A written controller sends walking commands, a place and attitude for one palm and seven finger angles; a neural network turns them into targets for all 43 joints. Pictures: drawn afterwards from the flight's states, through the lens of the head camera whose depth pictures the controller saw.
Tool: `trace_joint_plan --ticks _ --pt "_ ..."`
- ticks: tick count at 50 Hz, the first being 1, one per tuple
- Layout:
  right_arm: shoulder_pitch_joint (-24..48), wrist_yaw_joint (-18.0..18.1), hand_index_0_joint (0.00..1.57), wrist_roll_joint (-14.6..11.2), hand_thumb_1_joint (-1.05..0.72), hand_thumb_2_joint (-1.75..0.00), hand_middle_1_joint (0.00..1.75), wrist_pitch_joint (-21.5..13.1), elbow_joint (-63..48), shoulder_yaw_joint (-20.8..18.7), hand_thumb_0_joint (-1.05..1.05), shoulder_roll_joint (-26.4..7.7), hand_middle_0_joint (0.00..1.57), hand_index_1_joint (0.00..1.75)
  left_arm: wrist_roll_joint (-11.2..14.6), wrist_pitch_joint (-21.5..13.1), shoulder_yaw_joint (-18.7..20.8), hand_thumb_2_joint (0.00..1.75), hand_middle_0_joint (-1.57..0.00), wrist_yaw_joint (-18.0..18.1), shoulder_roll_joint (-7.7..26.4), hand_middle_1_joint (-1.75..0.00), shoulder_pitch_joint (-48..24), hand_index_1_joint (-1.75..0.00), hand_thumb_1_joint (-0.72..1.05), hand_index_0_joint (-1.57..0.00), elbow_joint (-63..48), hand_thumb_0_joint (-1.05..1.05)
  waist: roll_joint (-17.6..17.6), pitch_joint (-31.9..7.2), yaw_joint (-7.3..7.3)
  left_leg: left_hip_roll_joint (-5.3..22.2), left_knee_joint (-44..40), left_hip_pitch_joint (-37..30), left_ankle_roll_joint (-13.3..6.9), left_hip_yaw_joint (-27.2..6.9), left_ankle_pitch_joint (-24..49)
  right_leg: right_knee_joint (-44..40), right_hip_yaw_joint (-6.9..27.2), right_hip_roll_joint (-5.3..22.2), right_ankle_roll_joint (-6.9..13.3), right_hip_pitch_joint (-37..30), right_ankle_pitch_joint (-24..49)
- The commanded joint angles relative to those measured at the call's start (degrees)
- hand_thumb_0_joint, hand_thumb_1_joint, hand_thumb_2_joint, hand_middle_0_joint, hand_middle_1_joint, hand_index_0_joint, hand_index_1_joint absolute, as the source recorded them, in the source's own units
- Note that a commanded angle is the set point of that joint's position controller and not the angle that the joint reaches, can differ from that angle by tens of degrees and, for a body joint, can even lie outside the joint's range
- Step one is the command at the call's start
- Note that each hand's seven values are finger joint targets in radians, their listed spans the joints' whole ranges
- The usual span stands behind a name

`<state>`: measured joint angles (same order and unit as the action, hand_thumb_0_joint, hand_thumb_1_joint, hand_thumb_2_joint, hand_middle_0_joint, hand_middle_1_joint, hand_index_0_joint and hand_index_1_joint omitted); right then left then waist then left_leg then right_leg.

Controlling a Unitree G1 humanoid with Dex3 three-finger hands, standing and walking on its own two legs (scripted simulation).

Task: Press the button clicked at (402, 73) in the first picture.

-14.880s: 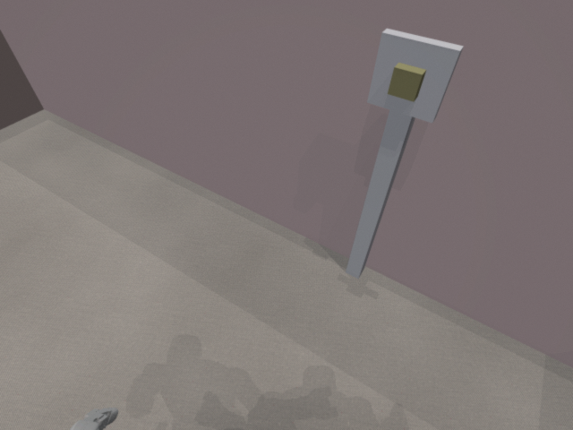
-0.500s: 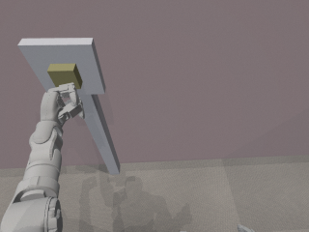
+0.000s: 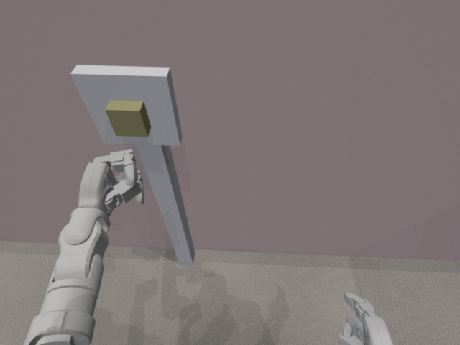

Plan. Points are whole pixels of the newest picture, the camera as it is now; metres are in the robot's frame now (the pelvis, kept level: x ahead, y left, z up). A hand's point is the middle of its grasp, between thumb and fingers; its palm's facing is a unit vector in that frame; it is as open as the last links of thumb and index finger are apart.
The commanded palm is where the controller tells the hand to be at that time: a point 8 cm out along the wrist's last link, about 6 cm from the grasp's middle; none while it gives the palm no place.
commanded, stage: draw the hand back to the body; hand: left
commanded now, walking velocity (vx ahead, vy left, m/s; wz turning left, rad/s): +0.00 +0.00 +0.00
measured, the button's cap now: (130, 117) +0.49 +0.22 +0.12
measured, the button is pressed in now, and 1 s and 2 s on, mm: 0 0 0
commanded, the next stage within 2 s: step back with the hand held close in 1.46 s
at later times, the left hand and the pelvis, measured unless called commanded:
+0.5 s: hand (102, 214) +0.27 +0.20 +0.14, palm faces +0.04 -1.00 -0.04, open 3.1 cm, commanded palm +0.24 +0.25 +0.14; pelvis -0.01 -0.01 +0.01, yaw +0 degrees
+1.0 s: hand (49, 241) +0.21 +0.23 +0.17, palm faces +0.35 -0.87 -0.34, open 3.1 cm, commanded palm +0.16 +0.27 +0.18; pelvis +0.00 +0.00 +0.03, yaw -1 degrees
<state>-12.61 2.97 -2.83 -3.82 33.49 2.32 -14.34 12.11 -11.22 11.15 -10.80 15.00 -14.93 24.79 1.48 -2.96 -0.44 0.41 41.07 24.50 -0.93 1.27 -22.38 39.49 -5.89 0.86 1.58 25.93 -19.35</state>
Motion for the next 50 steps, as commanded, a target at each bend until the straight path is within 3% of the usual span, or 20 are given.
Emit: trace_joint_plan --ticks 1,2,3,5,6,11,16,17,22,24,25,27,30,31,34,37,40,42,45,50 --pt "0.14 0.86 0.20 0.20 -0.90 -0.90 0.30 -2.14 -7.04 -2.90 0.00 -7.86 0.20 0.30 1.53 -3.54 5.10 0.90 -1.30 -0.27 11.59 -1.50 -17.30 -1.50 0.90 -1.30 -11.15 0.00 -0.90 -16.95 -0.92 -0.54 -5.64 -4.91 -0.05 -2.59 17.06 -3.87 3.55 -0.66 -0.01 -10.03 18.21" --pt "0.61 0.80 0.20 0.13 -0.90 -0.90 0.30 -2.03 -7.85 -2.81 0.00 -7.67 0.20 0.30 1.62 -3.27 6.31 0.90 -1.30 -0.48 12.27 -1.50 -13.69 -1.50 0.90 -1.30 -11.85 0.00 -0.09 -18.36 0.50 -0.64 -6.20 -4.97 -0.05 -2.30 18.47 -3.73 3.70 -0.50 0.13 -12.27 19.87" --pt "1.17 0.75 0.20 0.00 -0.90 -0.90 0.30 -2.10 -8.59 -2.75 0.00 -7.37 0.20 0.30 1.80 -3.03 6.28 0.90 -1.30 -0.63 12.14 -1.50 -12.70 -1.50 0.90 -1.30 -13.97 0.00 1.17 -19.14 0.81 -0.75 -6.40 -5.67 -0.05 -1.87 19.77 -3.81 3.80 -0.39 0.10 -13.34 21.51" --pt "2.04 0.60 0.20 -0.04 -0.90 -0.90 0.30 -2.38 -9.48 -2.67 0.00 -7.01 0.20 0.30 2.46 -2.43 7.55 0.90 -1.30 -0.73 12.70 -1.50 -9.32 -1.50 0.90 -1.30 -16.94 0.00 0.99 -19.24 1.79 -0.72 -7.15 -5.54 -0.06 -1.35 20.74 -4.22 3.97 -0.33 0.00 -15.58 23.43" --pt "2.08 0.52 0.20 -0.13 -0.90 -0.90 0.30 -2.32 -9.68 -2.65 0.00 -7.10 0.20 0.30 2.93 -2.00 9.25 0.90 -1.30 -0.71 14.01 -1.50 -5.55 -1.50 0.90 -1.30 -16.64 0.00 -1.27 -18.37 2.29 -0.54 -7.46 -4.39 -0.21 -1.36 20.68 -4.54 3.90 -0.43 0.00 -16.92 23.64" --pt "3.78 0.86 0.20 -0.79 -0.90 -0.90 0.30 -2.96 -10.46 -2.52 0.00 -6.94 0.20 0.30 4.21 0.28 8.27 0.90 -1.30 -1.47 12.36 -1.50 -2.35 -1.50 0.90 -1.30 -22.62 0.00 -1.87 -11.76 1.21 -0.56 -9.50 -3.93 -0.67 -0.51 16.28 -7.64 4.47 -0.37 -0.60 -15.95 20.57" --pt "4.45 1.89 0.20 -1.07 -0.90 -0.90 0.30 -4.87 -10.10 -2.46 0.00 -7.02 0.20 0.30 4.89 2.28 7.37 0.90 -1.30 -2.63 12.20 -1.50 -2.03 -1.50 0.90 -1.30 -28.93 0.00 -0.03 -9.78 0.25 -0.52 -10.53 -6.65 -0.97 -0.84 13.35 -10.04 4.80 -0.43 -0.75 -14.59 15.62" --pt "4.73 2.07 0.20 -1.04 -0.90 -0.90 0.30 -5.31 -10.05 -2.45 0.00 -6.84 0.20 0.30 5.01 2.57 7.62 0.90 -1.30 -2.93 12.24 -1.50 -1.20 -1.50 0.90 -1.30 -30.25 0.00 1.86 -10.32 0.78 -0.67 -10.77 -7.47 -0.93 -0.80 13.17 -10.30 5.03 -0.32 -0.69 -14.89 15.15" --pt "5.45 2.79 0.20 -1.06 -0.90 -0.90 0.30 -7.42 -9.76 -2.07 0.00 -6.76 0.20 0.30 6.09 4.44 8.56 0.90 -1.30 -4.02 12.64 -1.50 3.29 -1.50 0.90 -1.30 -33.23 0.00 -1.09 -8.78 1.08 -0.72 -11.46 -8.25 -1.08 -1.31 11.91 -11.96 5.23 -0.25 -1.04 -15.16 12.66" --pt "5.91 2.84 0.20 -1.09 -0.90 -0.90 0.30 -7.90 -9.86 -1.89 0.00 -6.64 0.20 0.30 6.43 5.70 9.47 0.90 -1.30 -4.31 12.85 -1.50 6.10 -1.50 0.90 -1.30 -34.46 0.00 0.58 -8.11 1.78 -0.87 -11.93 -8.58 -0.87 -1.31 12.25 -12.19 4.86 -0.17 -0.91 -15.55 12.77" --pt "7.10 3.02 0.20 0.46 -0.90 -0.90 0.30 -7.81 -8.81 -2.40 0.00 -6.23 0.20 0.30 -1.98 4.00 8.50 0.90 -1.30 4.24 18.07 -1.50 5.93 -1.50 0.90 -1.30 -40.45 0.00 0.91 -2.97 2.46 -0.66 -14.11 -8.62 -1.32 -1.02 11.45 -16.32 6.47 1.19 -0.52 -14.91 9.99" --pt "7.50 2.75 0.20 0.90 -0.90 -0.90 0.30 -7.85 -8.38 -2.17 0.00 -5.69 0.20 0.30 -3.14 4.44 5.60 0.90 -1.30 9.87 11.40 -1.50 13.81 -1.50 0.90 -1.30 -39.97 0.00 -1.89 -0.54 1.95 -0.51 -15.50 -9.64 -1.27 -1.01 10.18 -17.80 6.19 1.47 -0.86 -15.12 7.66" --pt "7.47 2.45 0.20 1.33 -0.90 -0.90 0.30 -6.70 -7.76 -2.10 0.00 -5.25 0.20 0.30 -5.12 4.30 5.58 0.90 -1.30 13.42 11.52 -1.50 18.87 -1.50 0.90 -1.30 -43.66 0.00 1.04 -2.56 2.31 -0.26 -17.15 -13.08 -1.30 -0.47 12.76 -18.20 5.78 1.28 -0.72 -18.76 11.02" --pt "7.68 2.42 0.20 1.56 -0.90 -0.90 0.30 -6.36 -7.30 -2.17 0.00 -5.45 0.20 0.30 -5.40 4.26 6.22 0.90 -1.30 14.10 12.28 -1.50 20.31 -1.50 0.90 -1.30 -44.11 0.00 -0.89 -2.19 2.57 -0.11 -17.48 -12.99 -1.42 -0.43 13.29 -18.86 5.85 1.06 -0.77 -19.77 11.30" --pt "8.40 2.41 0.20 1.74 -0.90 -0.90 0.30 -5.95 -7.39 -2.04 0.00 -4.99 0.20 0.30 -6.85 3.57 5.71 0.90 -1.30 15.94 12.04 -1.50 18.68 -1.50 0.90 -1.30 -47.98 0.00 -0.02 -2.37 2.13 -0.09 -19.33 -15.60 -1.34 -0.52 13.25 -19.84 5.35 0.81 -0.74 -20.24 10.46" --pt "9.10 2.54 0.20 2.13 -0.90 -0.90 0.30 -6.22 -7.15 -2.02 0.00 -4.83 0.20 0.30 -7.84 3.08 5.67 0.90 -1.30 17.17 12.59 -1.50 19.01 -1.50 0.90 -1.30 -52.34 0.00 3.77 -2.70 2.29 -0.19 -20.41 -17.95 -1.39 -0.60 13.65 -20.79 5.41 0.75 -0.48 -21.00 10.34" --pt "9.04 2.38 0.20 2.34 -0.90 -0.90 0.30 -6.25 -6.73 -1.96 0.00 -4.54 0.20 0.30 -8.33 3.07 5.68 0.90 -1.30 17.90 11.69 -1.50 23.13 -1.50 0.90 -1.30 -52.93 0.00 3.20 -1.11 2.60 -0.06 -21.40 -18.48 -1.13 -1.11 15.09 -20.81 4.60 0.34 -0.29 -21.44 11.50" --pt "9.22 2.12 0.20 2.49 -0.90 -0.90 0.30 -6.10 -6.72 -2.05 0.00 -4.61 0.20 0.30 -8.30 3.19 5.61 0.90 -1.30 17.81 10.94 -1.50 26.54 -1.50 0.90 -1.30 -53.39 0.00 0.25 -0.38 2.82 0.11 -21.57 -18.27 -1.20 -1.31 16.49 -20.86 4.46 0.17 -0.41 -22.26 12.59" --pt "9.13 1.66 0.20 2.71 -0.90 -0.90 0.30 -5.69 -6.84 -2.43 0.00 -4.51 0.20 0.30 -8.44 2.97 7.09 0.90 -1.30 17.81 11.10 -1.50 31.46 -1.50 0.90 -1.30 -55.50 0.00 0.73 -1.59 3.45 0.18 -21.61 -18.65 -0.91 -1.36 19.47 -20.04 4.20 0.08 -0.29 -23.94 15.65" --pt "9.29 1.12 0.20 2.85 -0.90 -0.90 0.30 -5.02 -7.36 -2.60 0.00 -4.24 0.20 0.30 -8.35 3.07 8.98 0.90 -1.30 17.49 11.47 -1.50 37.31 -1.50 0.90 -1.30 -58.28 0.00 -0.29 0.08 4.01 0.46 -21.52 -17.71 -0.65 -1.43 21.31 -19.93 4.12 -0.12 -0.39 -24.16 17.42"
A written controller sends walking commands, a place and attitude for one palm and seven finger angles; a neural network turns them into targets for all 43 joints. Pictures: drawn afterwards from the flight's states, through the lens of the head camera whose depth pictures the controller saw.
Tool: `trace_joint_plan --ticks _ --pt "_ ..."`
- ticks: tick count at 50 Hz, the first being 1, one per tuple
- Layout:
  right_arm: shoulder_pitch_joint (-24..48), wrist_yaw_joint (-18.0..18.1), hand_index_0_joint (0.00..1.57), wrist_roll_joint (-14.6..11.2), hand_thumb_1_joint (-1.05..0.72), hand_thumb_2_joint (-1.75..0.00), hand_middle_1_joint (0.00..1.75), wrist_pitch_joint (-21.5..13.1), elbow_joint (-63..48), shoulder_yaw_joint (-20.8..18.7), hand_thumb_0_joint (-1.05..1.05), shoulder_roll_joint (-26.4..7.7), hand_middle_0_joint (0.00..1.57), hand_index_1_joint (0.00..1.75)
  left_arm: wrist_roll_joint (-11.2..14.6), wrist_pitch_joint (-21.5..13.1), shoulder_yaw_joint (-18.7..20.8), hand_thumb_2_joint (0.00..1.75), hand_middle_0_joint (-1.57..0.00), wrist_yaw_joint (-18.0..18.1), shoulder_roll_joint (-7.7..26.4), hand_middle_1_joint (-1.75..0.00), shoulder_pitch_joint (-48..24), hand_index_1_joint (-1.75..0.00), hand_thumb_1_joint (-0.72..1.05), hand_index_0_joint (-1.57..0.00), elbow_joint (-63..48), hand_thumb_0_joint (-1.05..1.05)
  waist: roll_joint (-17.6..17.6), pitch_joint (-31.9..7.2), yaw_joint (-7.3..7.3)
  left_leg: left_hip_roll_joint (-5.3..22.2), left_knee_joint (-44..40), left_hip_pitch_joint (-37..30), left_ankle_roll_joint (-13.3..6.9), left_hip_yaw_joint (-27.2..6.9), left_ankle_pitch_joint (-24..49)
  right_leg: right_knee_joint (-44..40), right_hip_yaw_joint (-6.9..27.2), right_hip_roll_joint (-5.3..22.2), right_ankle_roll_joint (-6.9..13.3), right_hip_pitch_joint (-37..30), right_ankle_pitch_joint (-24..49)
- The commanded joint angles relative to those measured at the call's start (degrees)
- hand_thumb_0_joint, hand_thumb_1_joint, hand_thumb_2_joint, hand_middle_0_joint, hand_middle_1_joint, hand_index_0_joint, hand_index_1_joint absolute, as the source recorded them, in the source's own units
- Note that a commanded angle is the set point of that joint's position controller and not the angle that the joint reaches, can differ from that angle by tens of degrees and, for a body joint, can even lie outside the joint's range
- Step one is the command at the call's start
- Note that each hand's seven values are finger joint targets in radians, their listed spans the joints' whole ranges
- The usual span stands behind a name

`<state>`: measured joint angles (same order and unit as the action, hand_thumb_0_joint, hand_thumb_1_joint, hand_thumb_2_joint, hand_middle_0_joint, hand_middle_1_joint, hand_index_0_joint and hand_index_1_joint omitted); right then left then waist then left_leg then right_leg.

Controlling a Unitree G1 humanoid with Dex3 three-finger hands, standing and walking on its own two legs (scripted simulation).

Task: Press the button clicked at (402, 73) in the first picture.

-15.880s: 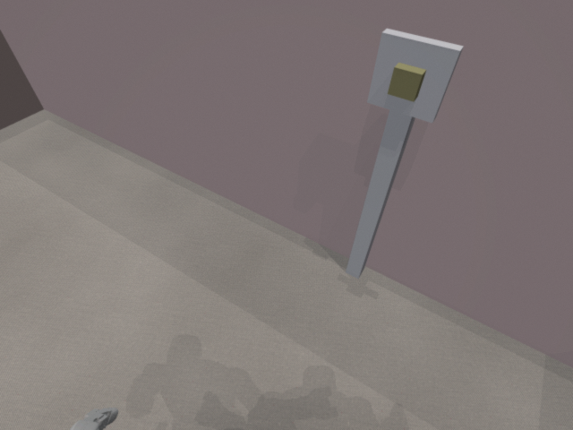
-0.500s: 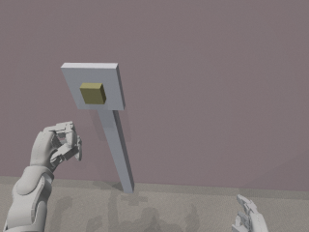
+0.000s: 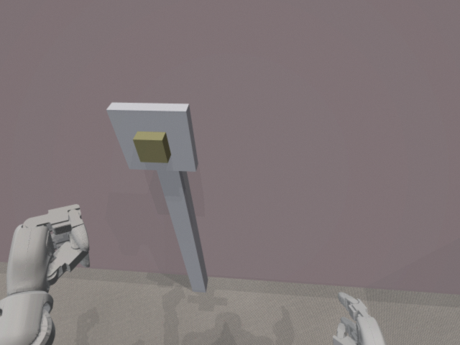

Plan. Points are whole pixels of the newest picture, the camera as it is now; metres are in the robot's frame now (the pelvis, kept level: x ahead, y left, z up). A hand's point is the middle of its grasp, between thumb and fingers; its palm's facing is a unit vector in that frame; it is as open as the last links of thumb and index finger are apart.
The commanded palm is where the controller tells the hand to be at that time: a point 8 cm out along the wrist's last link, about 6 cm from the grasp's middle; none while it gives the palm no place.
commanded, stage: draw the hand back to the body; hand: left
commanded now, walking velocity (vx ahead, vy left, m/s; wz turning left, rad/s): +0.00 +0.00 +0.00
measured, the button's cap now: (153, 146) +0.48 +0.23 +0.10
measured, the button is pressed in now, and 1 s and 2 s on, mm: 0 0 0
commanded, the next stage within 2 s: step back with the hand held close in 0.46 s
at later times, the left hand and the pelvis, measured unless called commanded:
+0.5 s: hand (61, 259) +0.18 +0.25 +0.15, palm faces +0.42 -0.83 -0.37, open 3.1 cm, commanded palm +0.12 +0.28 +0.17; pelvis +0.00 +0.00 +0.00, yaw +0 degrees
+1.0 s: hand (46, 270) +0.16 +0.26 +0.15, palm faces +0.30 -0.81 -0.50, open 3.1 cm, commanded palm +0.10 +0.30 +0.17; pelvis -0.03 +0.02 -0.01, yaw -1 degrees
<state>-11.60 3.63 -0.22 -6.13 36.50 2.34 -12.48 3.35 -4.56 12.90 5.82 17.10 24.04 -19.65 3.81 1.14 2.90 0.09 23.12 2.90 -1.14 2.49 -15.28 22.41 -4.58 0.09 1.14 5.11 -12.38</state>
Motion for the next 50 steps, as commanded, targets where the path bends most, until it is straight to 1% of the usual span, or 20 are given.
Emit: trace_joint_plan --ticks 1,3,6,8,12,14,16,20,24,26,28,29,30,31,32,34,36,41,46,50 --pt "8.51 0.46 0.20 0.25 -0.90 -0.90 0.30 -2.71 -10.47 -2.69 0.00 -6.17 0.20 0.30 0.19 -3.56 7.73 0.90 -1.30 0.81 9.94 -1.50 -0.96 -1.50 0.90 -1.30 -14.63 0.00 -2.38 -3.36 0.80 0.86 -3.56 4.15 -0.35 -2.78 13.98 -3.20 2.97 0.32 0.22 -3.13 9.77" --pt "8.23 0.52 0.20 0.24 -0.90 -0.90 0.30 -2.92 -10.82 -2.74 0.00 -5.88 0.20 0.30 0.06 -4.02 8.46 0.90 -1.30 1.05 10.46 -1.50 -0.44 -1.50 0.90 -1.30 -17.98 0.00 0.42 -4.69 0.81 0.75 -3.22 3.49 -0.23 -2.61 14.78 -2.58 3.03 0.58 0.26 -3.55 10.76" --pt "8.25 0.52 0.20 0.23 -0.90 -0.90 0.30 -3.32 -10.86 -2.73 0.00 -5.80 0.20 0.30 -0.02 -4.04 8.92 0.90 -1.30 1.16 10.38 -1.50 1.94 -1.50 0.90 -1.30 -19.70 0.00 0.08 -3.62 0.95 0.98 -2.96 3.54 0.01 -2.95 15.07 -3.02 3.02 0.11 0.36 -2.67 10.52" --pt "7.81 0.55 0.20 0.24 -0.90 -0.90 0.30 -3.70 -11.07 -2.70 0.00 -5.79 0.20 0.30 -0.13 -4.25 9.56 0.90 -1.30 1.42 10.83 -1.50 2.74 -1.50 0.90 -1.30 -21.91 0.00 1.97 -3.96 1.05 1.01 -2.91 3.73 0.27 -3.17 15.94 -2.26 2.83 0.27 0.40 -3.11 10.97" --pt "7.42 0.71 0.20 0.22 -0.90 -0.90 0.30 -3.69 -10.57 -2.85 0.00 -5.89 0.20 0.30 -0.15 -3.71 8.06 0.90 -1.30 1.31 8.88 -1.50 3.07 -1.50 0.90 -1.30 -19.33 0.00 -1.88 -0.58 0.35 1.15 -3.12 4.27 0.06 -3.02 13.08 -3.24 2.73 0.16 0.13 -0.65 8.47" --pt "7.20 0.77 0.20 0.10 -0.90 -0.90 0.30 -3.28 -10.33 -2.91 0.00 -5.99 0.20 0.30 -0.32 -3.52 7.68 0.90 -1.30 1.34 8.29 -1.50 2.11 -1.50 0.90 -1.30 -17.98 0.00 -1.98 0.94 0.13 1.28 -3.51 4.72 0.01 -3.20 10.95 -3.62 2.74 0.06 0.16 0.45 6.04" --pt "7.32 1.03 0.20 0.22 -0.90 -0.90 0.30 -3.38 -10.33 -3.01 0.00 -6.16 0.20 0.30 -0.46 -3.71 8.21 0.90 -1.30 1.46 9.04 -1.50 1.37 -1.50 0.90 -1.30 -18.36 0.00 -2.33 0.54 0.30 1.19 -3.56 4.66 -0.08 -3.28 10.67 -3.81 2.85 -0.02 0.26 0.09 5.84" --pt "7.21 0.95 0.20 0.52 -0.90 -0.90 0.30 -3.63 -10.53 -2.83 0.00 -5.83 0.20 0.30 -0.42 -3.91 9.13 0.90 -1.30 1.82 9.79 -1.50 2.00 -1.50 0.90 -1.30 -20.34 0.00 -0.39 -4.47 1.04 0.81 -2.96 3.55 0.03 -3.26 13.81 -2.39 2.88 0.44 0.33 -3.07 9.34" --pt "7.54 0.91 0.20 0.60 -0.90 -0.90 0.30 -3.98 -10.60 -2.52 0.00 -5.66 0.20 0.30 -0.37 -3.72 8.83 0.90 -1.30 1.92 9.81 -1.50 1.71 -1.50 0.90 -1.30 -21.70 0.00 2.06 -3.52 1.02 0.83 -2.93 3.95 0.34 -3.44 13.67 -2.69 3.09 0.39 0.48 -2.85 9.34" --pt "7.69 0.98 0.20 0.59 -0.90 -0.90 0.30 -3.96 -10.43 -2.67 0.00 -5.67 0.20 0.30 -0.29 -3.51 9.19 0.90 -1.30 1.85 9.89 -1.50 2.56 -1.50 0.90 -1.30 -20.53 0.00 -0.79 -2.33 1.04 0.97 -3.00 4.26 0.29 -3.42 13.15 -3.46 3.09 0.04 0.45 -2.32 8.84" --pt "7.68 1.04 0.20 0.57 -0.90 -0.90 0.30 -3.83 -10.47 -2.62 0.00 -5.58 0.20 0.30 -0.21 -3.45 9.41 0.90 -1.30 1.82 9.98 -1.50 2.32 -1.50 0.90 -1.30 -20.19 0.00 -0.57 -2.15 1.07 0.90 -3.04 4.57 0.15 -3.19 12.69 -3.32 3.19 0.25 0.35 -2.50 8.69" --pt "7.29 1.07 0.20 0.53 -0.90 -0.90 0.30 -3.61 -9.72 -2.54 0.00 -5.65 0.20 0.30 -0.39 -3.32 9.13 0.90 -1.30 1.95 9.81 -1.50 -0.37 -1.50 0.90 -1.30 -18.33 0.00 -0.51 -0.80 0.42 0.81 -3.18 4.87 0.19 -3.07 12.17 -3.59 3.24 0.24 0.42 -1.65 8.12" --pt "6.13 0.75 0.20 0.07 -0.90 -0.90 0.30 -1.98 -12.28 -2.97 0.00 -6.82 0.20 0.30 0.20 -5.47 16.51 0.90 -1.30 2.02 16.08 -1.50 -4.73 -1.50 0.90 -1.30 -21.61 0.00 -1.87 3.70 -1.72 2.22 -1.80 9.93 -1.22 -4.14 7.22 -6.94 9.35 3.27 0.16 4.58 8.16" --pt "5.76 0.82 0.20 0.15 -0.90 -0.90 0.30 -1.16 -11.52 -2.88 0.00 -6.02 0.20 0.30 -0.04 -6.30 16.29 0.90 -1.30 1.75 15.60 -1.50 -4.01 -1.50 0.90 -1.30 -19.75 0.00 -3.33 4.16 -1.91 1.84 -1.14 10.16 -1.11 -4.98 4.95 -8.42 10.06 4.52 0.59 5.65 6.33" --pt "6.53 0.81 0.20 0.32 -0.90 -0.90 0.30 -0.41 -11.05 -3.17 0.00 -5.90 0.20 0.30 -0.33 -5.80 12.94 0.90 -1.30 1.40 11.46 -1.50 1.89 -1.50 0.90 -1.30 -15.50 0.00 -5.13 3.39 -2.12 1.97 -0.47 8.72 -1.19 -4.79 6.18 -8.75 9.75 5.02 0.56 6.70 6.33" --pt "6.54 0.23 0.20 0.51 -0.90 -0.90 0.30 0.85 -11.63 -3.48 0.00 -6.67 0.20 0.30 -0.55 -5.84 10.16 0.90 -1.30 0.99 8.91 -1.50 5.24 -1.50 0.90 -1.30 -15.87 0.00 -3.88 -0.23 -2.46 2.15 0.03 8.28 -1.11 -4.32 8.76 -7.45 8.80 5.22 0.27 5.63 8.04" --pt "7.06 0.15 0.20 0.65 -0.90 -0.90 0.30 1.54 -12.29 -3.84 0.00 -7.23 0.20 0.30 -0.58 -6.50 10.07 0.90 -1.30 0.93 9.07 -1.50 7.38 -1.50 0.90 -1.30 -18.77 0.00 -0.59 -4.42 -2.40 2.71 -0.29 8.30 -1.02 -4.39 12.78 -4.55 7.41 4.93 0.07 3.20 12.30" --pt "7.16 0.32 0.20 0.20 -0.90 -0.90 0.30 3.23 -14.34 -4.83 0.00 -7.12 0.20 0.30 -0.43 -7.33 15.10 0.90 -1.30 2.16 14.18 -1.50 12.09 -1.50 0.90 -1.30 -24.88 0.00 -2.00 -13.05 -2.13 3.62 1.42 10.48 -0.88 -5.06 19.56 1.49 6.44 4.80 -0.29 -1.88 21.56" --pt "6.89 0.84 0.20 -0.18 -0.90 -0.90 0.30 3.86 -15.33 -5.33 0.00 -6.90 0.20 0.30 -0.09 -7.95 16.89 0.90 -1.30 2.78 14.99 -1.50 14.47 -1.50 0.90 -1.30 -26.45 0.00 -1.37 -13.02 -2.39 4.38 2.27 13.38 -0.61 -6.18 22.00 5.01 6.45 4.74 -0.24 -0.85 24.50" --pt "6.58 0.99 0.20 -0.20 -0.90 -0.90 0.30 3.42 -15.31 -5.50 0.00 -7.28 0.20 0.30 -0.61 -8.10 15.52 0.90 -1.30 2.71 13.15 -1.50 14.56 -1.50 0.90 -1.30 -24.74 0.00 1.88 -9.27 -2.30 6.78 -1.22 19.01 -1.80 -7.84 17.31 8.69 5.12 2.51 -1.19 0.05 16.66"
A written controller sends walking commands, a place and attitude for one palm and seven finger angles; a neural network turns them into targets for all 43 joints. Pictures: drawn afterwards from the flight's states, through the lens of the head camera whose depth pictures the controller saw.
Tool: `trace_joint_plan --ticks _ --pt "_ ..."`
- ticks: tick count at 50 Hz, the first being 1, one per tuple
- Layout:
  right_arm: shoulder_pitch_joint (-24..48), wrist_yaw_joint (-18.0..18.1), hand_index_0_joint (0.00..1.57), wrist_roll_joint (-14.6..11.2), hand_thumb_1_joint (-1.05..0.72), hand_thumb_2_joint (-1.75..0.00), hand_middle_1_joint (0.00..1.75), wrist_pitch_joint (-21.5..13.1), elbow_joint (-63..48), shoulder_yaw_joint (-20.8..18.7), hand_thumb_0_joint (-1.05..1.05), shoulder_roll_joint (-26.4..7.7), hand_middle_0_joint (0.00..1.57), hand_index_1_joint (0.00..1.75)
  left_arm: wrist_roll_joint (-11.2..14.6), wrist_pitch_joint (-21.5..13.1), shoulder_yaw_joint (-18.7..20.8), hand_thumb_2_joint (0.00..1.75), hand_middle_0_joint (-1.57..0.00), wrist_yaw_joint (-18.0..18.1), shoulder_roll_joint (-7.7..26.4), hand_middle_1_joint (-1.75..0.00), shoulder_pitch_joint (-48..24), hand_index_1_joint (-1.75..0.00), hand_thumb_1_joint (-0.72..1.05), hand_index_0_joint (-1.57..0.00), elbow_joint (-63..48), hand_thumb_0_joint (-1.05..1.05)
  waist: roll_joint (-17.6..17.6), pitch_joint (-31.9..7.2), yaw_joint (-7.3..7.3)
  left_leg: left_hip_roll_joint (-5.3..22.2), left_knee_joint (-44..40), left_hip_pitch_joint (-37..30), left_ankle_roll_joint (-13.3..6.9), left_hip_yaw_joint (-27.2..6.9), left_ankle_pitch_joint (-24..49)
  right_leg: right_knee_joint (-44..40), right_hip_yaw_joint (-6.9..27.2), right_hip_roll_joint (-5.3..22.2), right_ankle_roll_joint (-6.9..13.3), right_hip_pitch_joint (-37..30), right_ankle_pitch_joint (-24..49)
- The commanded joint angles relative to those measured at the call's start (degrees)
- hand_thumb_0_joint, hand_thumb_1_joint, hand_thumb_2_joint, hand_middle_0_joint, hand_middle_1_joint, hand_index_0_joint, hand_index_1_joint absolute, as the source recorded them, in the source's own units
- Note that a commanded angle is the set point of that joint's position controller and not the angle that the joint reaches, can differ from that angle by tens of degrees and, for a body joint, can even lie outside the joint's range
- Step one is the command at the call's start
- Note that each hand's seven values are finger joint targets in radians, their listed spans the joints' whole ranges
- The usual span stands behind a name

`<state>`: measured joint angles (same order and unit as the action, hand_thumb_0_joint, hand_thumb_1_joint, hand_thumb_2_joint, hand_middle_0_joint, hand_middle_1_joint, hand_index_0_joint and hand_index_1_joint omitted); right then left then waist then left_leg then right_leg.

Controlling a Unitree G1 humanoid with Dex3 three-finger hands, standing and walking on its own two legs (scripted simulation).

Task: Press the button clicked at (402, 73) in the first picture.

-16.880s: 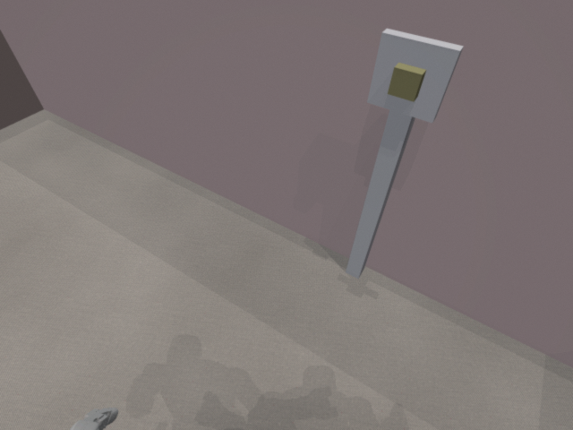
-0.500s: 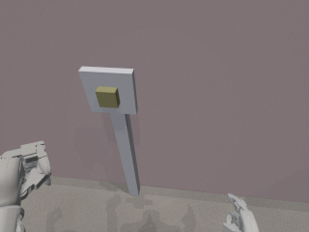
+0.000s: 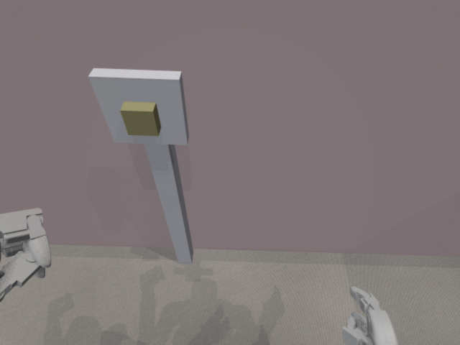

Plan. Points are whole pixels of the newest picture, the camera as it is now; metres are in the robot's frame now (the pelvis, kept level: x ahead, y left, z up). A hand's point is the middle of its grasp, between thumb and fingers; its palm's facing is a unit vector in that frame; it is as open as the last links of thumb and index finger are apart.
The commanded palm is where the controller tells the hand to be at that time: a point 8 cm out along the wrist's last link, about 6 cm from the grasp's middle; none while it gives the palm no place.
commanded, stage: step back with the hand held close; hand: left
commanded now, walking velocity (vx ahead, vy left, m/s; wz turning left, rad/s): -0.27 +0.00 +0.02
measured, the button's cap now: (142, 118) +0.52 +0.22 +0.10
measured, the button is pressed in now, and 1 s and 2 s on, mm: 0 0 0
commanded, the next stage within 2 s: stop stepping back and stand still in 0.72 s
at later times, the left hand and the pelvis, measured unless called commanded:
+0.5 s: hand out of the picture +0.11 +0.26 +0.17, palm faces +0.42 -0.80 -0.43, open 3.1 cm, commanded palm +0.04 +0.30 +0.18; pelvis -0.08 +0.01 -0.01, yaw +2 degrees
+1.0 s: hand out of the picture -0.02 +0.25 +0.17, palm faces +0.46 -0.80 -0.38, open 3.1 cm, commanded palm -0.06 +0.28 +0.18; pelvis -0.19 -0.01 -0.01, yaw +1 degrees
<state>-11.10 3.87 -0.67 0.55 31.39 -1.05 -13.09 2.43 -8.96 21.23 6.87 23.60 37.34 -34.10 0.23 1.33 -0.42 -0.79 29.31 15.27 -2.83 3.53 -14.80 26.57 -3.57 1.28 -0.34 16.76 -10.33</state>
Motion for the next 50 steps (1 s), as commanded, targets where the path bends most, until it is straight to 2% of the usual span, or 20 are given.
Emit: trace_joint_plan --ticks 1,5,9,12,14,17,19,20,23,28,33,36,38,40,41,43,44,47,49,50 --pt "6.56 0.90 0.20 0.38 -0.90 -0.90 0.30 -3.47 -10.04 -2.22 0.00 -6.82 0.20 0.30 0.30 -3.69 7.17 0.90 -1.30 1.54 6.31 -1.50 1.18 -1.50 0.90 -1.30 -9.72 0.00 5.61 -8.74 1.17 8.14 -8.26 8.75 -0.63 -9.19 14.12 5.29 4.27 1.07 0.16 -12.00 13.20" --pt "5.57 0.86 0.20 0.36 -0.90 -0.90 0.30 -4.50 -10.15 -1.96 0.00 -7.27 0.20 0.30 -0.63 -4.16 6.26 0.90 -1.30 1.65 5.37 -1.50 -1.55 -1.50 0.90 -1.30 -9.26 0.00 4.36 -5.39 0.85 9.50 -11.07 19.50 -2.35 -10.48 -2.32 8.52 5.38 0.84 -0.07 -14.71 7.41" --pt "4.56 0.92 0.20 0.51 -0.90 -0.90 0.30 -5.34 -10.54 -1.86 0.00 -7.43 0.20 0.30 -1.73 -4.97 5.77 0.90 -1.30 1.96 5.51 -1.50 -5.42 -1.50 0.90 -1.30 -10.40 0.00 -0.15 -2.20 0.13 6.48 -6.57 23.23 -2.61 -9.57 -18.99 2.11 10.96 3.75 1.14 -9.49 -4.72" --pt "3.43 0.88 0.20 0.70 -0.90 -0.90 0.30 -5.78 -9.93 -1.69 0.00 -6.77 0.20 0.30 -1.70 -5.74 6.00 0.90 -1.30 2.60 6.78 -1.50 -6.94 -1.50 0.90 -1.30 -12.54 0.00 -5.38 -3.27 -0.17 3.02 2.82 14.01 -0.89 -7.91 -16.72 -7.65 16.00 8.15 3.54 1.44 -17.27" --pt "2.59 0.78 0.20 0.95 -0.90 -0.90 0.30 -5.92 -8.79 -1.33 0.00 -6.26 0.20 0.30 -1.41 -6.21 5.77 0.90 -1.30 3.35 7.38 -1.50 -7.38 -1.50 0.90 -1.30 -13.07 0.00 -7.52 -4.50 -0.55 1.62 10.03 4.05 0.47 -6.23 -11.78 -11.53 16.03 11.70 5.26 11.10 -21.35" --pt "3.02 1.24 0.20 1.24 -0.90 -0.90 0.30 -5.98 -8.43 -0.81 0.00 -6.61 0.20 0.30 -1.19 -6.82 5.69 0.90 -1.30 4.05 7.06 -1.50 -6.02 -1.50 0.90 -1.30 -13.67 0.00 0.89 -5.06 -0.97 4.16 0.37 4.10 -0.47 -9.92 -12.64 -5.52 9.70 6.90 2.88 10.48 -18.94" --pt "4.41 1.63 0.20 1.37 -0.90 -0.90 0.30 -6.95 -9.05 -0.96 0.00 -7.97 0.20 0.30 -1.83 -7.45 7.35 0.90 -1.30 4.17 6.80 -1.50 -4.89 -1.50 0.90 -1.30 -14.14 0.00 14.57 -4.33 -0.44 13.90 -17.92 22.29 -4.28 -22.17 -24.72 14.61 4.33 -1.72 -0.27 -5.35 -10.74" --pt "4.65 1.61 0.20 1.54 -0.90 -0.90 0.30 -7.54 -9.14 -1.22 0.00 -7.23 0.20 0.30 -2.66 -7.76 8.20 0.90 -1.30 4.08 7.00 -1.50 -5.48 -1.50 0.90 -1.30 -14.57 0.00 17.42 -4.97 0.25 18.08 -22.56 29.17 -6.02 -26.29 -27.26 25.78 3.73 -4.05 -0.92 -11.41 -8.29" --pt "4.40 0.99 0.20 1.84 -0.90 -0.90 0.30 -8.61 -8.46 -2.09 0.00 -6.10 0.20 0.30 -2.44 -8.38 8.80 0.90 -1.30 3.64 7.67 -1.50 -4.85 -1.50 0.90 -1.30 -13.84 0.00 8.75 -4.92 0.32 18.43 -18.20 23.22 -7.04 -23.30 -14.49 29.87 6.37 -4.20 -0.38 -6.32 -14.10" --pt "3.02 -0.53 0.20 2.16 -0.90 -0.90 0.30 -10.81 -4.44 -1.69 0.00 -6.02 0.20 0.30 -0.34 -8.55 5.35 0.90 -1.30 2.30 5.31 -1.50 0.68 -1.50 0.90 -1.30 -12.55 0.00 9.85 -7.93 0.19 13.81 -15.51 1.28 -3.65 -18.69 3.79 6.78 2.26 -4.70 -0.20 0.44 -17.66" --pt "3.23 -1.39 0.20 2.31 -0.90 -0.90 0.30 -10.25 -2.14 -1.39 0.00 -6.48 0.20 0.30 0.51 -9.64 5.72 0.90 -1.30 0.78 8.65 -1.50 -1.54 -1.50 0.90 -1.30 -16.53 0.00 11.77 -17.96 1.58 11.70 -7.37 -16.74 -0.27 -13.13 37.20 -8.15 2.52 -4.36 0.17 -1.77 -2.55" --pt "5.03 -1.28 0.20 2.30 -0.90 -0.90 0.30 -9.80 -4.14 -1.60 0.00 -6.66 0.20 0.30 1.61 -10.74 11.45 0.90 -1.30 0.62 13.44 -1.50 0.85 -1.50 0.90 -1.30 -19.39 0.00 10.94 -22.65 2.92 10.79 -5.89 -16.84 -0.58 -10.55 38.29 -5.70 2.49 -3.84 -0.17 -5.64 1.60" --pt "4.82 -1.39 0.20 0.68 -0.90 -0.90 0.30 -8.76 -5.75 -1.63 0.00 -5.30 0.20 0.30 2.73 -10.73 11.80 0.90 -1.30 0.44 12.75 -1.50 1.46 -1.50 0.90 -1.30 -20.02 0.00 1.94 -23.98 1.86 7.05 0.18 -19.34 1.21 -5.46 33.45 -6.76 3.43 -0.79 -0.98 -2.79 13.22" --pt "6.95 -0.30 0.20 -1.00 -0.90 -0.90 0.30 -8.26 -7.14 -1.42 0.00 -4.90 0.20 0.30 3.93 -10.47 14.20 0.90 -1.30 0.73 13.60 -1.50 5.41 -1.50 0.90 -1.30 -16.16 0.00 -7.69 -18.55 1.41 2.73 7.83 -14.55 2.76 -3.43 8.43 -9.44 6.33 8.00 1.40 5.72 13.59" --pt "8.10 0.23 0.20 -1.22 -0.90 -0.90 0.30 -8.16 -7.30 -1.53 0.00 -5.04 0.20 0.30 4.39 -10.01 14.56 0.90 -1.30 0.90 13.30 -1.50 6.79 -1.50 0.90 -1.30 -14.22 0.00 -9.12 -15.53 1.76 0.97 13.19 -10.11 3.47 -4.24 1.90 -10.16 8.49 10.95 3.65 8.73 9.70" --pt "8.53 0.58 0.20 -0.36 -0.90 -0.90 0.30 -6.68 -5.69 -1.57 0.00 -4.48 0.20 0.30 3.31 -7.76 12.18 0.90 -1.30 1.21 11.26 -1.50 4.63 -1.50 0.90 -1.30 -10.50 0.00 -5.39 -5.21 0.37 1.46 21.44 -3.32 4.10 -6.05 -1.60 -11.73 12.24 14.10 8.11 15.28 -3.85" --pt "8.41 0.85 0.20 0.15 -0.90 -0.90 0.30 -6.34 -5.28 -1.17 0.00 -4.35 0.20 0.30 2.55 -6.38 9.93 0.90 -1.30 1.30 9.30 -1.50 1.87 -1.50 0.90 -1.30 -8.81 0.00 -3.03 -1.76 -0.51 2.32 19.93 -1.08 3.82 -7.03 -1.73 -11.90 12.35 13.72 8.16 15.80 -7.45" --pt "7.00 2.38 0.20 0.44 -0.90 -0.90 0.30 -7.53 -3.94 -0.43 0.00 -5.81 0.20 0.30 0.58 -4.20 4.52 0.90 -1.30 2.05 5.91 -1.50 -8.51 -1.50 0.90 -1.30 -1.57 0.00 -0.72 8.53 -1.47 4.38 0.68 -2.04 2.38 -8.15 -0.96 -11.10 7.94 6.71 3.22 17.26 -19.65" --pt "5.09 2.82 0.20 0.22 -0.90 -0.90 0.30 -8.59 -4.19 -0.25 0.00 -6.80 0.20 0.30 -0.56 -4.34 1.83 0.90 -1.30 2.43 4.50 -1.50 -12.14 -1.50 0.90 -1.30 1.59 0.00 0.48 9.96 -0.90 6.44 -7.43 2.16 0.30 -12.58 -4.81 -9.43 7.64 1.88 1.31 10.99 -16.50" --pt "4.36 2.73 0.20 0.25 -0.90 -0.90 0.30 -9.06 -4.21 -0.17 0.00 -6.62 0.20 0.30 -1.06 -4.62 1.56 0.90 -1.30 2.64 4.51 -1.50 -11.89 -1.50 0.90 -1.30 1.62 0.00 1.07 6.76 -0.75 7.11 -8.81 2.09 -0.75 -14.85 -3.68 -7.65 6.94 0.74 1.06 7.16 -10.25"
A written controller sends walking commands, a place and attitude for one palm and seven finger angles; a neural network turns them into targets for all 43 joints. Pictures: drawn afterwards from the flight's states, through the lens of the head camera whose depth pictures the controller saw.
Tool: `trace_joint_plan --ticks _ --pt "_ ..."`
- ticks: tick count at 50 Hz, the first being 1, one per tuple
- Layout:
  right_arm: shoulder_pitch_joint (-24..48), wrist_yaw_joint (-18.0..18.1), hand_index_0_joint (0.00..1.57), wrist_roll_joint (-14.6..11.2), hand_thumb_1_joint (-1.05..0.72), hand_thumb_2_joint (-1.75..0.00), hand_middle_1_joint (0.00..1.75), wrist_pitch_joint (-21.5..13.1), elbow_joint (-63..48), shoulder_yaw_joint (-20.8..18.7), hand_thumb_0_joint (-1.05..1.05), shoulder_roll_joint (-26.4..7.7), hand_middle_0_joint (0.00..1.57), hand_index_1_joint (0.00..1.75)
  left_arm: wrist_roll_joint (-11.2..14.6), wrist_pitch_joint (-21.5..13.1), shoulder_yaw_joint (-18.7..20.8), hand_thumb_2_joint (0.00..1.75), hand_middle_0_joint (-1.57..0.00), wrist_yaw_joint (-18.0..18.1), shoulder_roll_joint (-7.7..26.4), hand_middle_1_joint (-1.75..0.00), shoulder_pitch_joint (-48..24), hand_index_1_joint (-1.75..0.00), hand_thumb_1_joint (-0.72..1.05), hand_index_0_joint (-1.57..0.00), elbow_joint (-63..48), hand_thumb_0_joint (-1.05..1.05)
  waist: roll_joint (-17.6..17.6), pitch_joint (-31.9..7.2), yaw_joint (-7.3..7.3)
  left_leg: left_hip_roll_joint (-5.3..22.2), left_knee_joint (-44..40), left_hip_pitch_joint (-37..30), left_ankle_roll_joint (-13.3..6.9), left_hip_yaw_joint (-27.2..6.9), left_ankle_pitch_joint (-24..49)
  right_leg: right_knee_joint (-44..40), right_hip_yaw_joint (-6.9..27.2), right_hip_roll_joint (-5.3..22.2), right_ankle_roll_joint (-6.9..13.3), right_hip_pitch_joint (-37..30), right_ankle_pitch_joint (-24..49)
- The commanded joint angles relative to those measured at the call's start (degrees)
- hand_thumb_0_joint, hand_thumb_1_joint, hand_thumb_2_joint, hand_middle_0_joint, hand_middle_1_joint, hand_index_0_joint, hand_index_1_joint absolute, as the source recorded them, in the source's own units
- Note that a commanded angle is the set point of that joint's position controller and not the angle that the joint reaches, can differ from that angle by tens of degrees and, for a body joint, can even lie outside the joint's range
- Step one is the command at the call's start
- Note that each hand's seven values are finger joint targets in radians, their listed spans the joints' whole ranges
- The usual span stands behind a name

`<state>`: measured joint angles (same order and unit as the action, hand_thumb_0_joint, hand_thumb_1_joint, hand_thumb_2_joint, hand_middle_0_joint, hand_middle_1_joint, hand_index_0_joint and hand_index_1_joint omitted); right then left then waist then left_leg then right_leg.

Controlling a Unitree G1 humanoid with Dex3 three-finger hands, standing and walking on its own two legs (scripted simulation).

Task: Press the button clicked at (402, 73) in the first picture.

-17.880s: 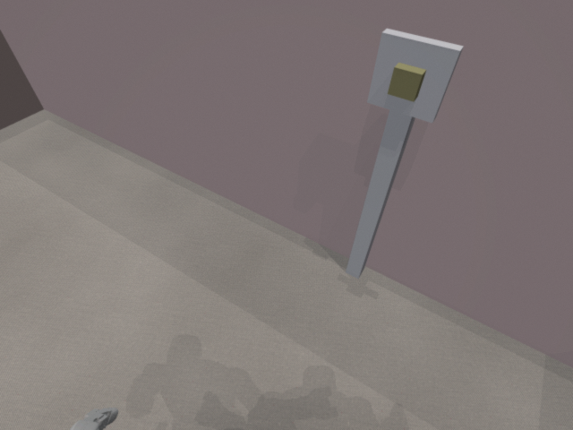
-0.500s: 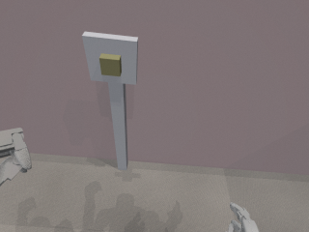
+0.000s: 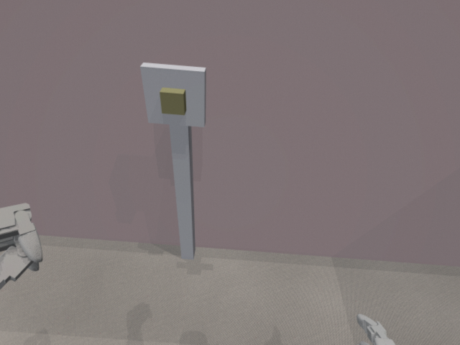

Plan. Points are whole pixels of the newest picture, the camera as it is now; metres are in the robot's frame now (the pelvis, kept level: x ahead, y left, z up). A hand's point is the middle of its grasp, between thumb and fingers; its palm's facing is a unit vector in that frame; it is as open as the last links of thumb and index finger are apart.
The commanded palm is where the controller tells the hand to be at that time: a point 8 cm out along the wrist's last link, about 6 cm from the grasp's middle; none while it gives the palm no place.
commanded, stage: stop stepping back and stand still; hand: left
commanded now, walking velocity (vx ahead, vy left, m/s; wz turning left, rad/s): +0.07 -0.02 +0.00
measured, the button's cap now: (173, 100) +0.70 +0.21 +0.11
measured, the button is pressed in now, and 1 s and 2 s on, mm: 0 0 0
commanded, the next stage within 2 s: let the arm hang, fingers relaxed in 0.66 s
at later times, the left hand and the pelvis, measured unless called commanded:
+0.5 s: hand (4, 291) +0.13 +0.28 +0.15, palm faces +0.51 -0.79 -0.33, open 3.1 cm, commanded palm +0.08 +0.30 +0.19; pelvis -0.04 +0.02 +0.00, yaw +3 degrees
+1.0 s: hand out of the picture +0.03 +0.23 -0.13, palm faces +0.05 -0.97 -0.25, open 3.1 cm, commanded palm none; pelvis -0.07 +0.02 +0.00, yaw +3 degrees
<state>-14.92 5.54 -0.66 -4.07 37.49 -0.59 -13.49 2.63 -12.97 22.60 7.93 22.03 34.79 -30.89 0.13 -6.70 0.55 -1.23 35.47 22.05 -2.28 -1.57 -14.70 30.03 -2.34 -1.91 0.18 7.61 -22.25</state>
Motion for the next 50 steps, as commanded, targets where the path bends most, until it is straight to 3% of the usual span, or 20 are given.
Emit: trace_joint_plan --ticks 1,4,9,10,12,13,16,20,21,23,25,30,34,37,38,40,43,45,46,50 --pt "9.17 1.00 0.20 0.71 -0.90 -0.90 0.30 -4.80 -10.44 -0.33 0.00 -6.20 0.20 0.30 -1.22 -1.48 0.16 0.90 -1.30 1.41 7.25 -1.50 -12.64 -1.50 0.90 -1.30 -7.21 0.00 6.32 11.66 -1.87 8.52 -19.86 -4.38 -0.98 -12.10 -9.23 -7.93 3.86 3.50 0.12 12.97 0.68" --pt "8.91 0.64 0.20 1.27 -0.90 -0.90 0.30 -6.59 -11.81 -0.32 0.00 -5.84 0.20 0.30 -2.39 -2.27 -0.23 0.90 -1.30 1.83 7.23 -1.50 -13.06 -1.50 0.90 -1.30 -16.78 0.00 12.64 4.66 -0.69 11.05 -31.84 -0.35 -0.16 -18.58 -25.88 3.10 2.00 -0.86 -0.09 2.14 -0.96" --pt "8.62 -1.26 0.20 1.67 -0.90 -0.90 0.30 -7.62 -12.97 -0.25 0.00 -4.31 0.20 0.30 -1.28 -1.60 5.35 0.90 -1.30 1.86 11.05 -1.50 5.36 -1.50 0.90 -1.30 -21.21 0.00 10.31 -2.94 0.33 5.50 -22.14 -1.16 2.02 -6.90 -13.50 -7.48 0.58 0.89 1.79 -5.51 -0.32" --pt "8.53 -1.44 0.20 1.92 -0.90 -0.90 0.30 -6.73 -12.76 -0.47 0.00 -3.97 0.20 0.30 -0.85 -1.61 6.75 0.90 -1.30 1.79 11.76 -1.50 6.99 -1.50 0.90 -1.30 -19.77 0.00 7.00 -2.81 0.05 3.44 -15.20 -0.70 2.74 -4.03 -10.11 -10.66 3.53 3.66 3.44 -3.97 -2.63" --pt "7.89 -1.44 0.20 1.61 -0.90 -0.90 0.30 -4.31 -11.12 -1.73 0.00 -4.46 0.20 0.30 0.41 -1.02 7.54 0.90 -1.30 1.97 11.07 -1.50 6.95 -1.50 0.90 -1.30 -15.80 0.00 -7.93 1.03 0.18 -0.33 12.31 1.88 3.15 -0.06 -5.98 -21.32 23.24 18.15 11.50 8.81 -19.13" --pt "7.25 -1.29 0.20 1.30 -0.90 -0.90 0.30 -3.28 -10.28 -2.10 0.00 -4.87 0.20 0.30 0.61 -0.89 7.28 0.90 -1.30 2.14 10.01 -1.50 4.03 -1.50 0.90 -1.30 -14.24 0.00 -8.97 4.94 -0.42 0.28 21.36 8.86 3.14 -0.42 -5.71 -22.41 25.23 21.78 13.51 10.16 -17.50" --pt "6.96 -1.04 0.20 1.30 -0.90 -0.90 0.30 -3.56 -9.72 -0.99 0.00 -4.40 0.20 0.30 0.31 -1.35 5.19 0.90 -1.30 1.60 8.04 -1.50 -2.03 -1.50 0.90 -1.30 -7.43 0.00 -5.83 8.24 -2.88 4.61 15.33 7.41 2.30 -0.78 -3.64 -18.55 15.76 17.72 9.87 12.86 -10.39" --pt "7.14 0.48 0.20 1.07 -0.90 -0.90 0.30 -5.09 -8.25 -0.84 0.00 -4.66 0.20 0.30 -1.54 -0.80 0.04 0.90 -1.30 2.01 5.09 -1.50 -7.02 -1.50 0.90 -1.30 -2.10 0.00 -5.28 10.90 -1.55 2.72 -5.06 -8.21 0.21 5.43 -3.15 -14.31 9.23 12.39 6.08 17.53 -8.85" --pt "7.74 0.75 0.20 1.05 -0.90 -0.90 0.30 -5.84 -8.79 -1.16 0.00 -5.28 0.20 0.30 -1.55 -1.04 -1.50 0.90 -1.30 1.92 4.38 -1.50 -9.04 -1.50 0.90 -1.30 -4.94 0.00 -1.94 10.46 -1.47 3.35 -9.41 -10.70 -0.23 4.25 -2.73 -11.10 8.08 11.27 4.93 16.61 -5.32" --pt "7.13 0.50 0.20 1.29 -0.90 -0.90 0.30 -6.55 -9.83 -1.32 0.00 -6.64 0.20 0.30 -2.01 -2.13 -0.77 0.90 -1.30 2.04 6.02 -1.50 -11.04 -1.50 0.90 -1.30 -11.27 0.00 7.82 8.06 -1.00 10.22 -13.25 -12.93 -3.45 -6.56 3.12 -0.34 4.38 5.10 0.76 15.22 6.44" --pt "6.85 -0.08 0.20 1.19 -0.90 -0.90 0.30 -7.11 -9.46 -0.69 0.00 -5.60 0.20 0.30 -2.08 -3.09 1.58 0.90 -1.30 1.92 8.95 -1.50 -10.74 -1.50 0.90 -1.30 -15.35 0.00 7.82 3.83 -0.96 13.21 -14.72 -11.91 -4.35 -10.52 10.87 4.08 0.87 2.98 -1.15 11.40 8.65" --pt "7.13 -1.46 0.20 0.86 -0.90 -0.90 0.30 -8.32 -10.08 -0.48 0.00 -5.10 0.20 0.30 -1.89 -3.20 4.36 0.90 -1.30 2.13 8.80 -1.50 -2.97 -1.50 0.90 -1.30 -16.95 0.00 9.01 2.33 0.10 10.10 -13.10 -6.97 -1.58 -3.74 13.74 -2.02 0.61 3.19 -0.49 2.71 11.79" --pt "6.31 -2.54 0.20 0.55 -0.90 -0.90 0.30 -6.46 -10.60 -1.26 0.00 -4.27 0.20 0.30 -0.35 -3.45 5.69 0.90 -1.30 1.58 7.66 -1.50 3.24 -1.50 0.90 -1.30 -12.35 0.00 0.76 -2.37 -1.28 5.27 -5.52 -9.19 1.49 1.64 16.40 -5.72 6.84 7.11 1.68 0.51 28.42" --pt "6.94 -2.31 0.20 0.45 -0.90 -0.90 0.30 -5.04 -11.09 -1.07 0.00 -4.01 0.20 0.30 0.35 -2.84 5.43 0.90 -1.30 1.13 7.10 -1.50 4.38 -1.50 0.90 -1.30 -9.73 0.00 -0.49 -1.25 -1.50 5.29 -6.85 -10.72 1.56 1.77 15.87 -7.09 6.42 6.86 1.20 2.91 27.69" --pt "10.03 -6.76 0.20 0.29 -0.90 -0.90 0.30 -6.87 2.67 -4.44 0.00 -14.12 0.20 0.30 -5.92 7.30 -16.57 0.90 -1.30 -6.42 1.52 -1.50 -5.44 -1.50 0.90 -1.30 34.71 0.00 1.96 2.08 -2.82 7.02 0.94 -6.34 1.47 0.70 22.96 2.22 2.45 10.73 1.54 9.42 33.26" --pt "5.91 -6.21 0.20 0.27 -0.90 -0.90 0.30 -2.14 1.31 -3.67 0.00 -9.62 0.20 0.30 -4.84 12.71 -16.66 0.90 -1.23 -7.64 -1.88 -1.42 -6.35 -1.42 0.90 -1.23 35.49 0.00 3.06 1.20 -1.88 8.13 -2.67 -7.42 1.32 -0.07 17.75 1.40 2.80 7.97 0.26 11.61 19.31" --pt "6.64 -5.86 0.20 1.34 -0.90 -0.90 0.30 0.30 1.71 -1.72 0.00 -8.98 0.20 0.30 -5.01 12.66 -17.17 0.90 -1.12 -8.01 -1.05 -1.30 -11.14 -1.30 0.90 -1.12 43.79 0.00 -7.37 2.16 -0.29 8.88 -5.63 -1.66 -1.51 -4.89 14.10 0.76 1.68 6.07 0.55 8.04 11.89" --pt "6.89 -5.55 0.20 1.89 -0.90 -0.90 0.30 1.21 3.00 -1.54 0.00 -8.72 0.20 0.30 -5.12 12.54 -17.26 0.90 -1.04 -7.92 0.14 -1.22 -14.44 -1.22 0.90 -1.04 50.95 0.00 -15.99 2.80 -0.66 6.67 -3.87 -3.72 -0.78 -3.52 12.14 -2.92 4.27 8.39 1.91 8.35 13.71" --pt "6.60 -5.61 0.20 2.01 -0.90 -0.90 0.30 1.90 3.65 -1.60 0.00 -8.91 0.20 0.30 -4.96 12.73 -17.64 0.90 -1.01 -7.75 0.85 -1.18 -16.47 -1.18 0.90 -1.01 54.63 0.00 -15.77 4.16 -1.25 5.57 -3.54 -5.10 -0.26 -2.72 11.18 -4.05 4.73 9.36 2.85 10.35 11.78" --pt "5.67 -5.56 0.20 2.47 -0.90 -0.90 0.30 3.37 8.23 -0.82 0.00 -7.24 0.20 0.30 -4.04 13.30 -19.56 0.90 -0.86 -7.09 -0.40 -1.02 -17.05 -1.02 0.90 -0.86 67.55 0.00 4.09 6.39 -1.03 5.99 -9.16 -6.42 0.05 -3.16 9.56 -4.59 4.64 7.85 2.40 9.03 7.16"
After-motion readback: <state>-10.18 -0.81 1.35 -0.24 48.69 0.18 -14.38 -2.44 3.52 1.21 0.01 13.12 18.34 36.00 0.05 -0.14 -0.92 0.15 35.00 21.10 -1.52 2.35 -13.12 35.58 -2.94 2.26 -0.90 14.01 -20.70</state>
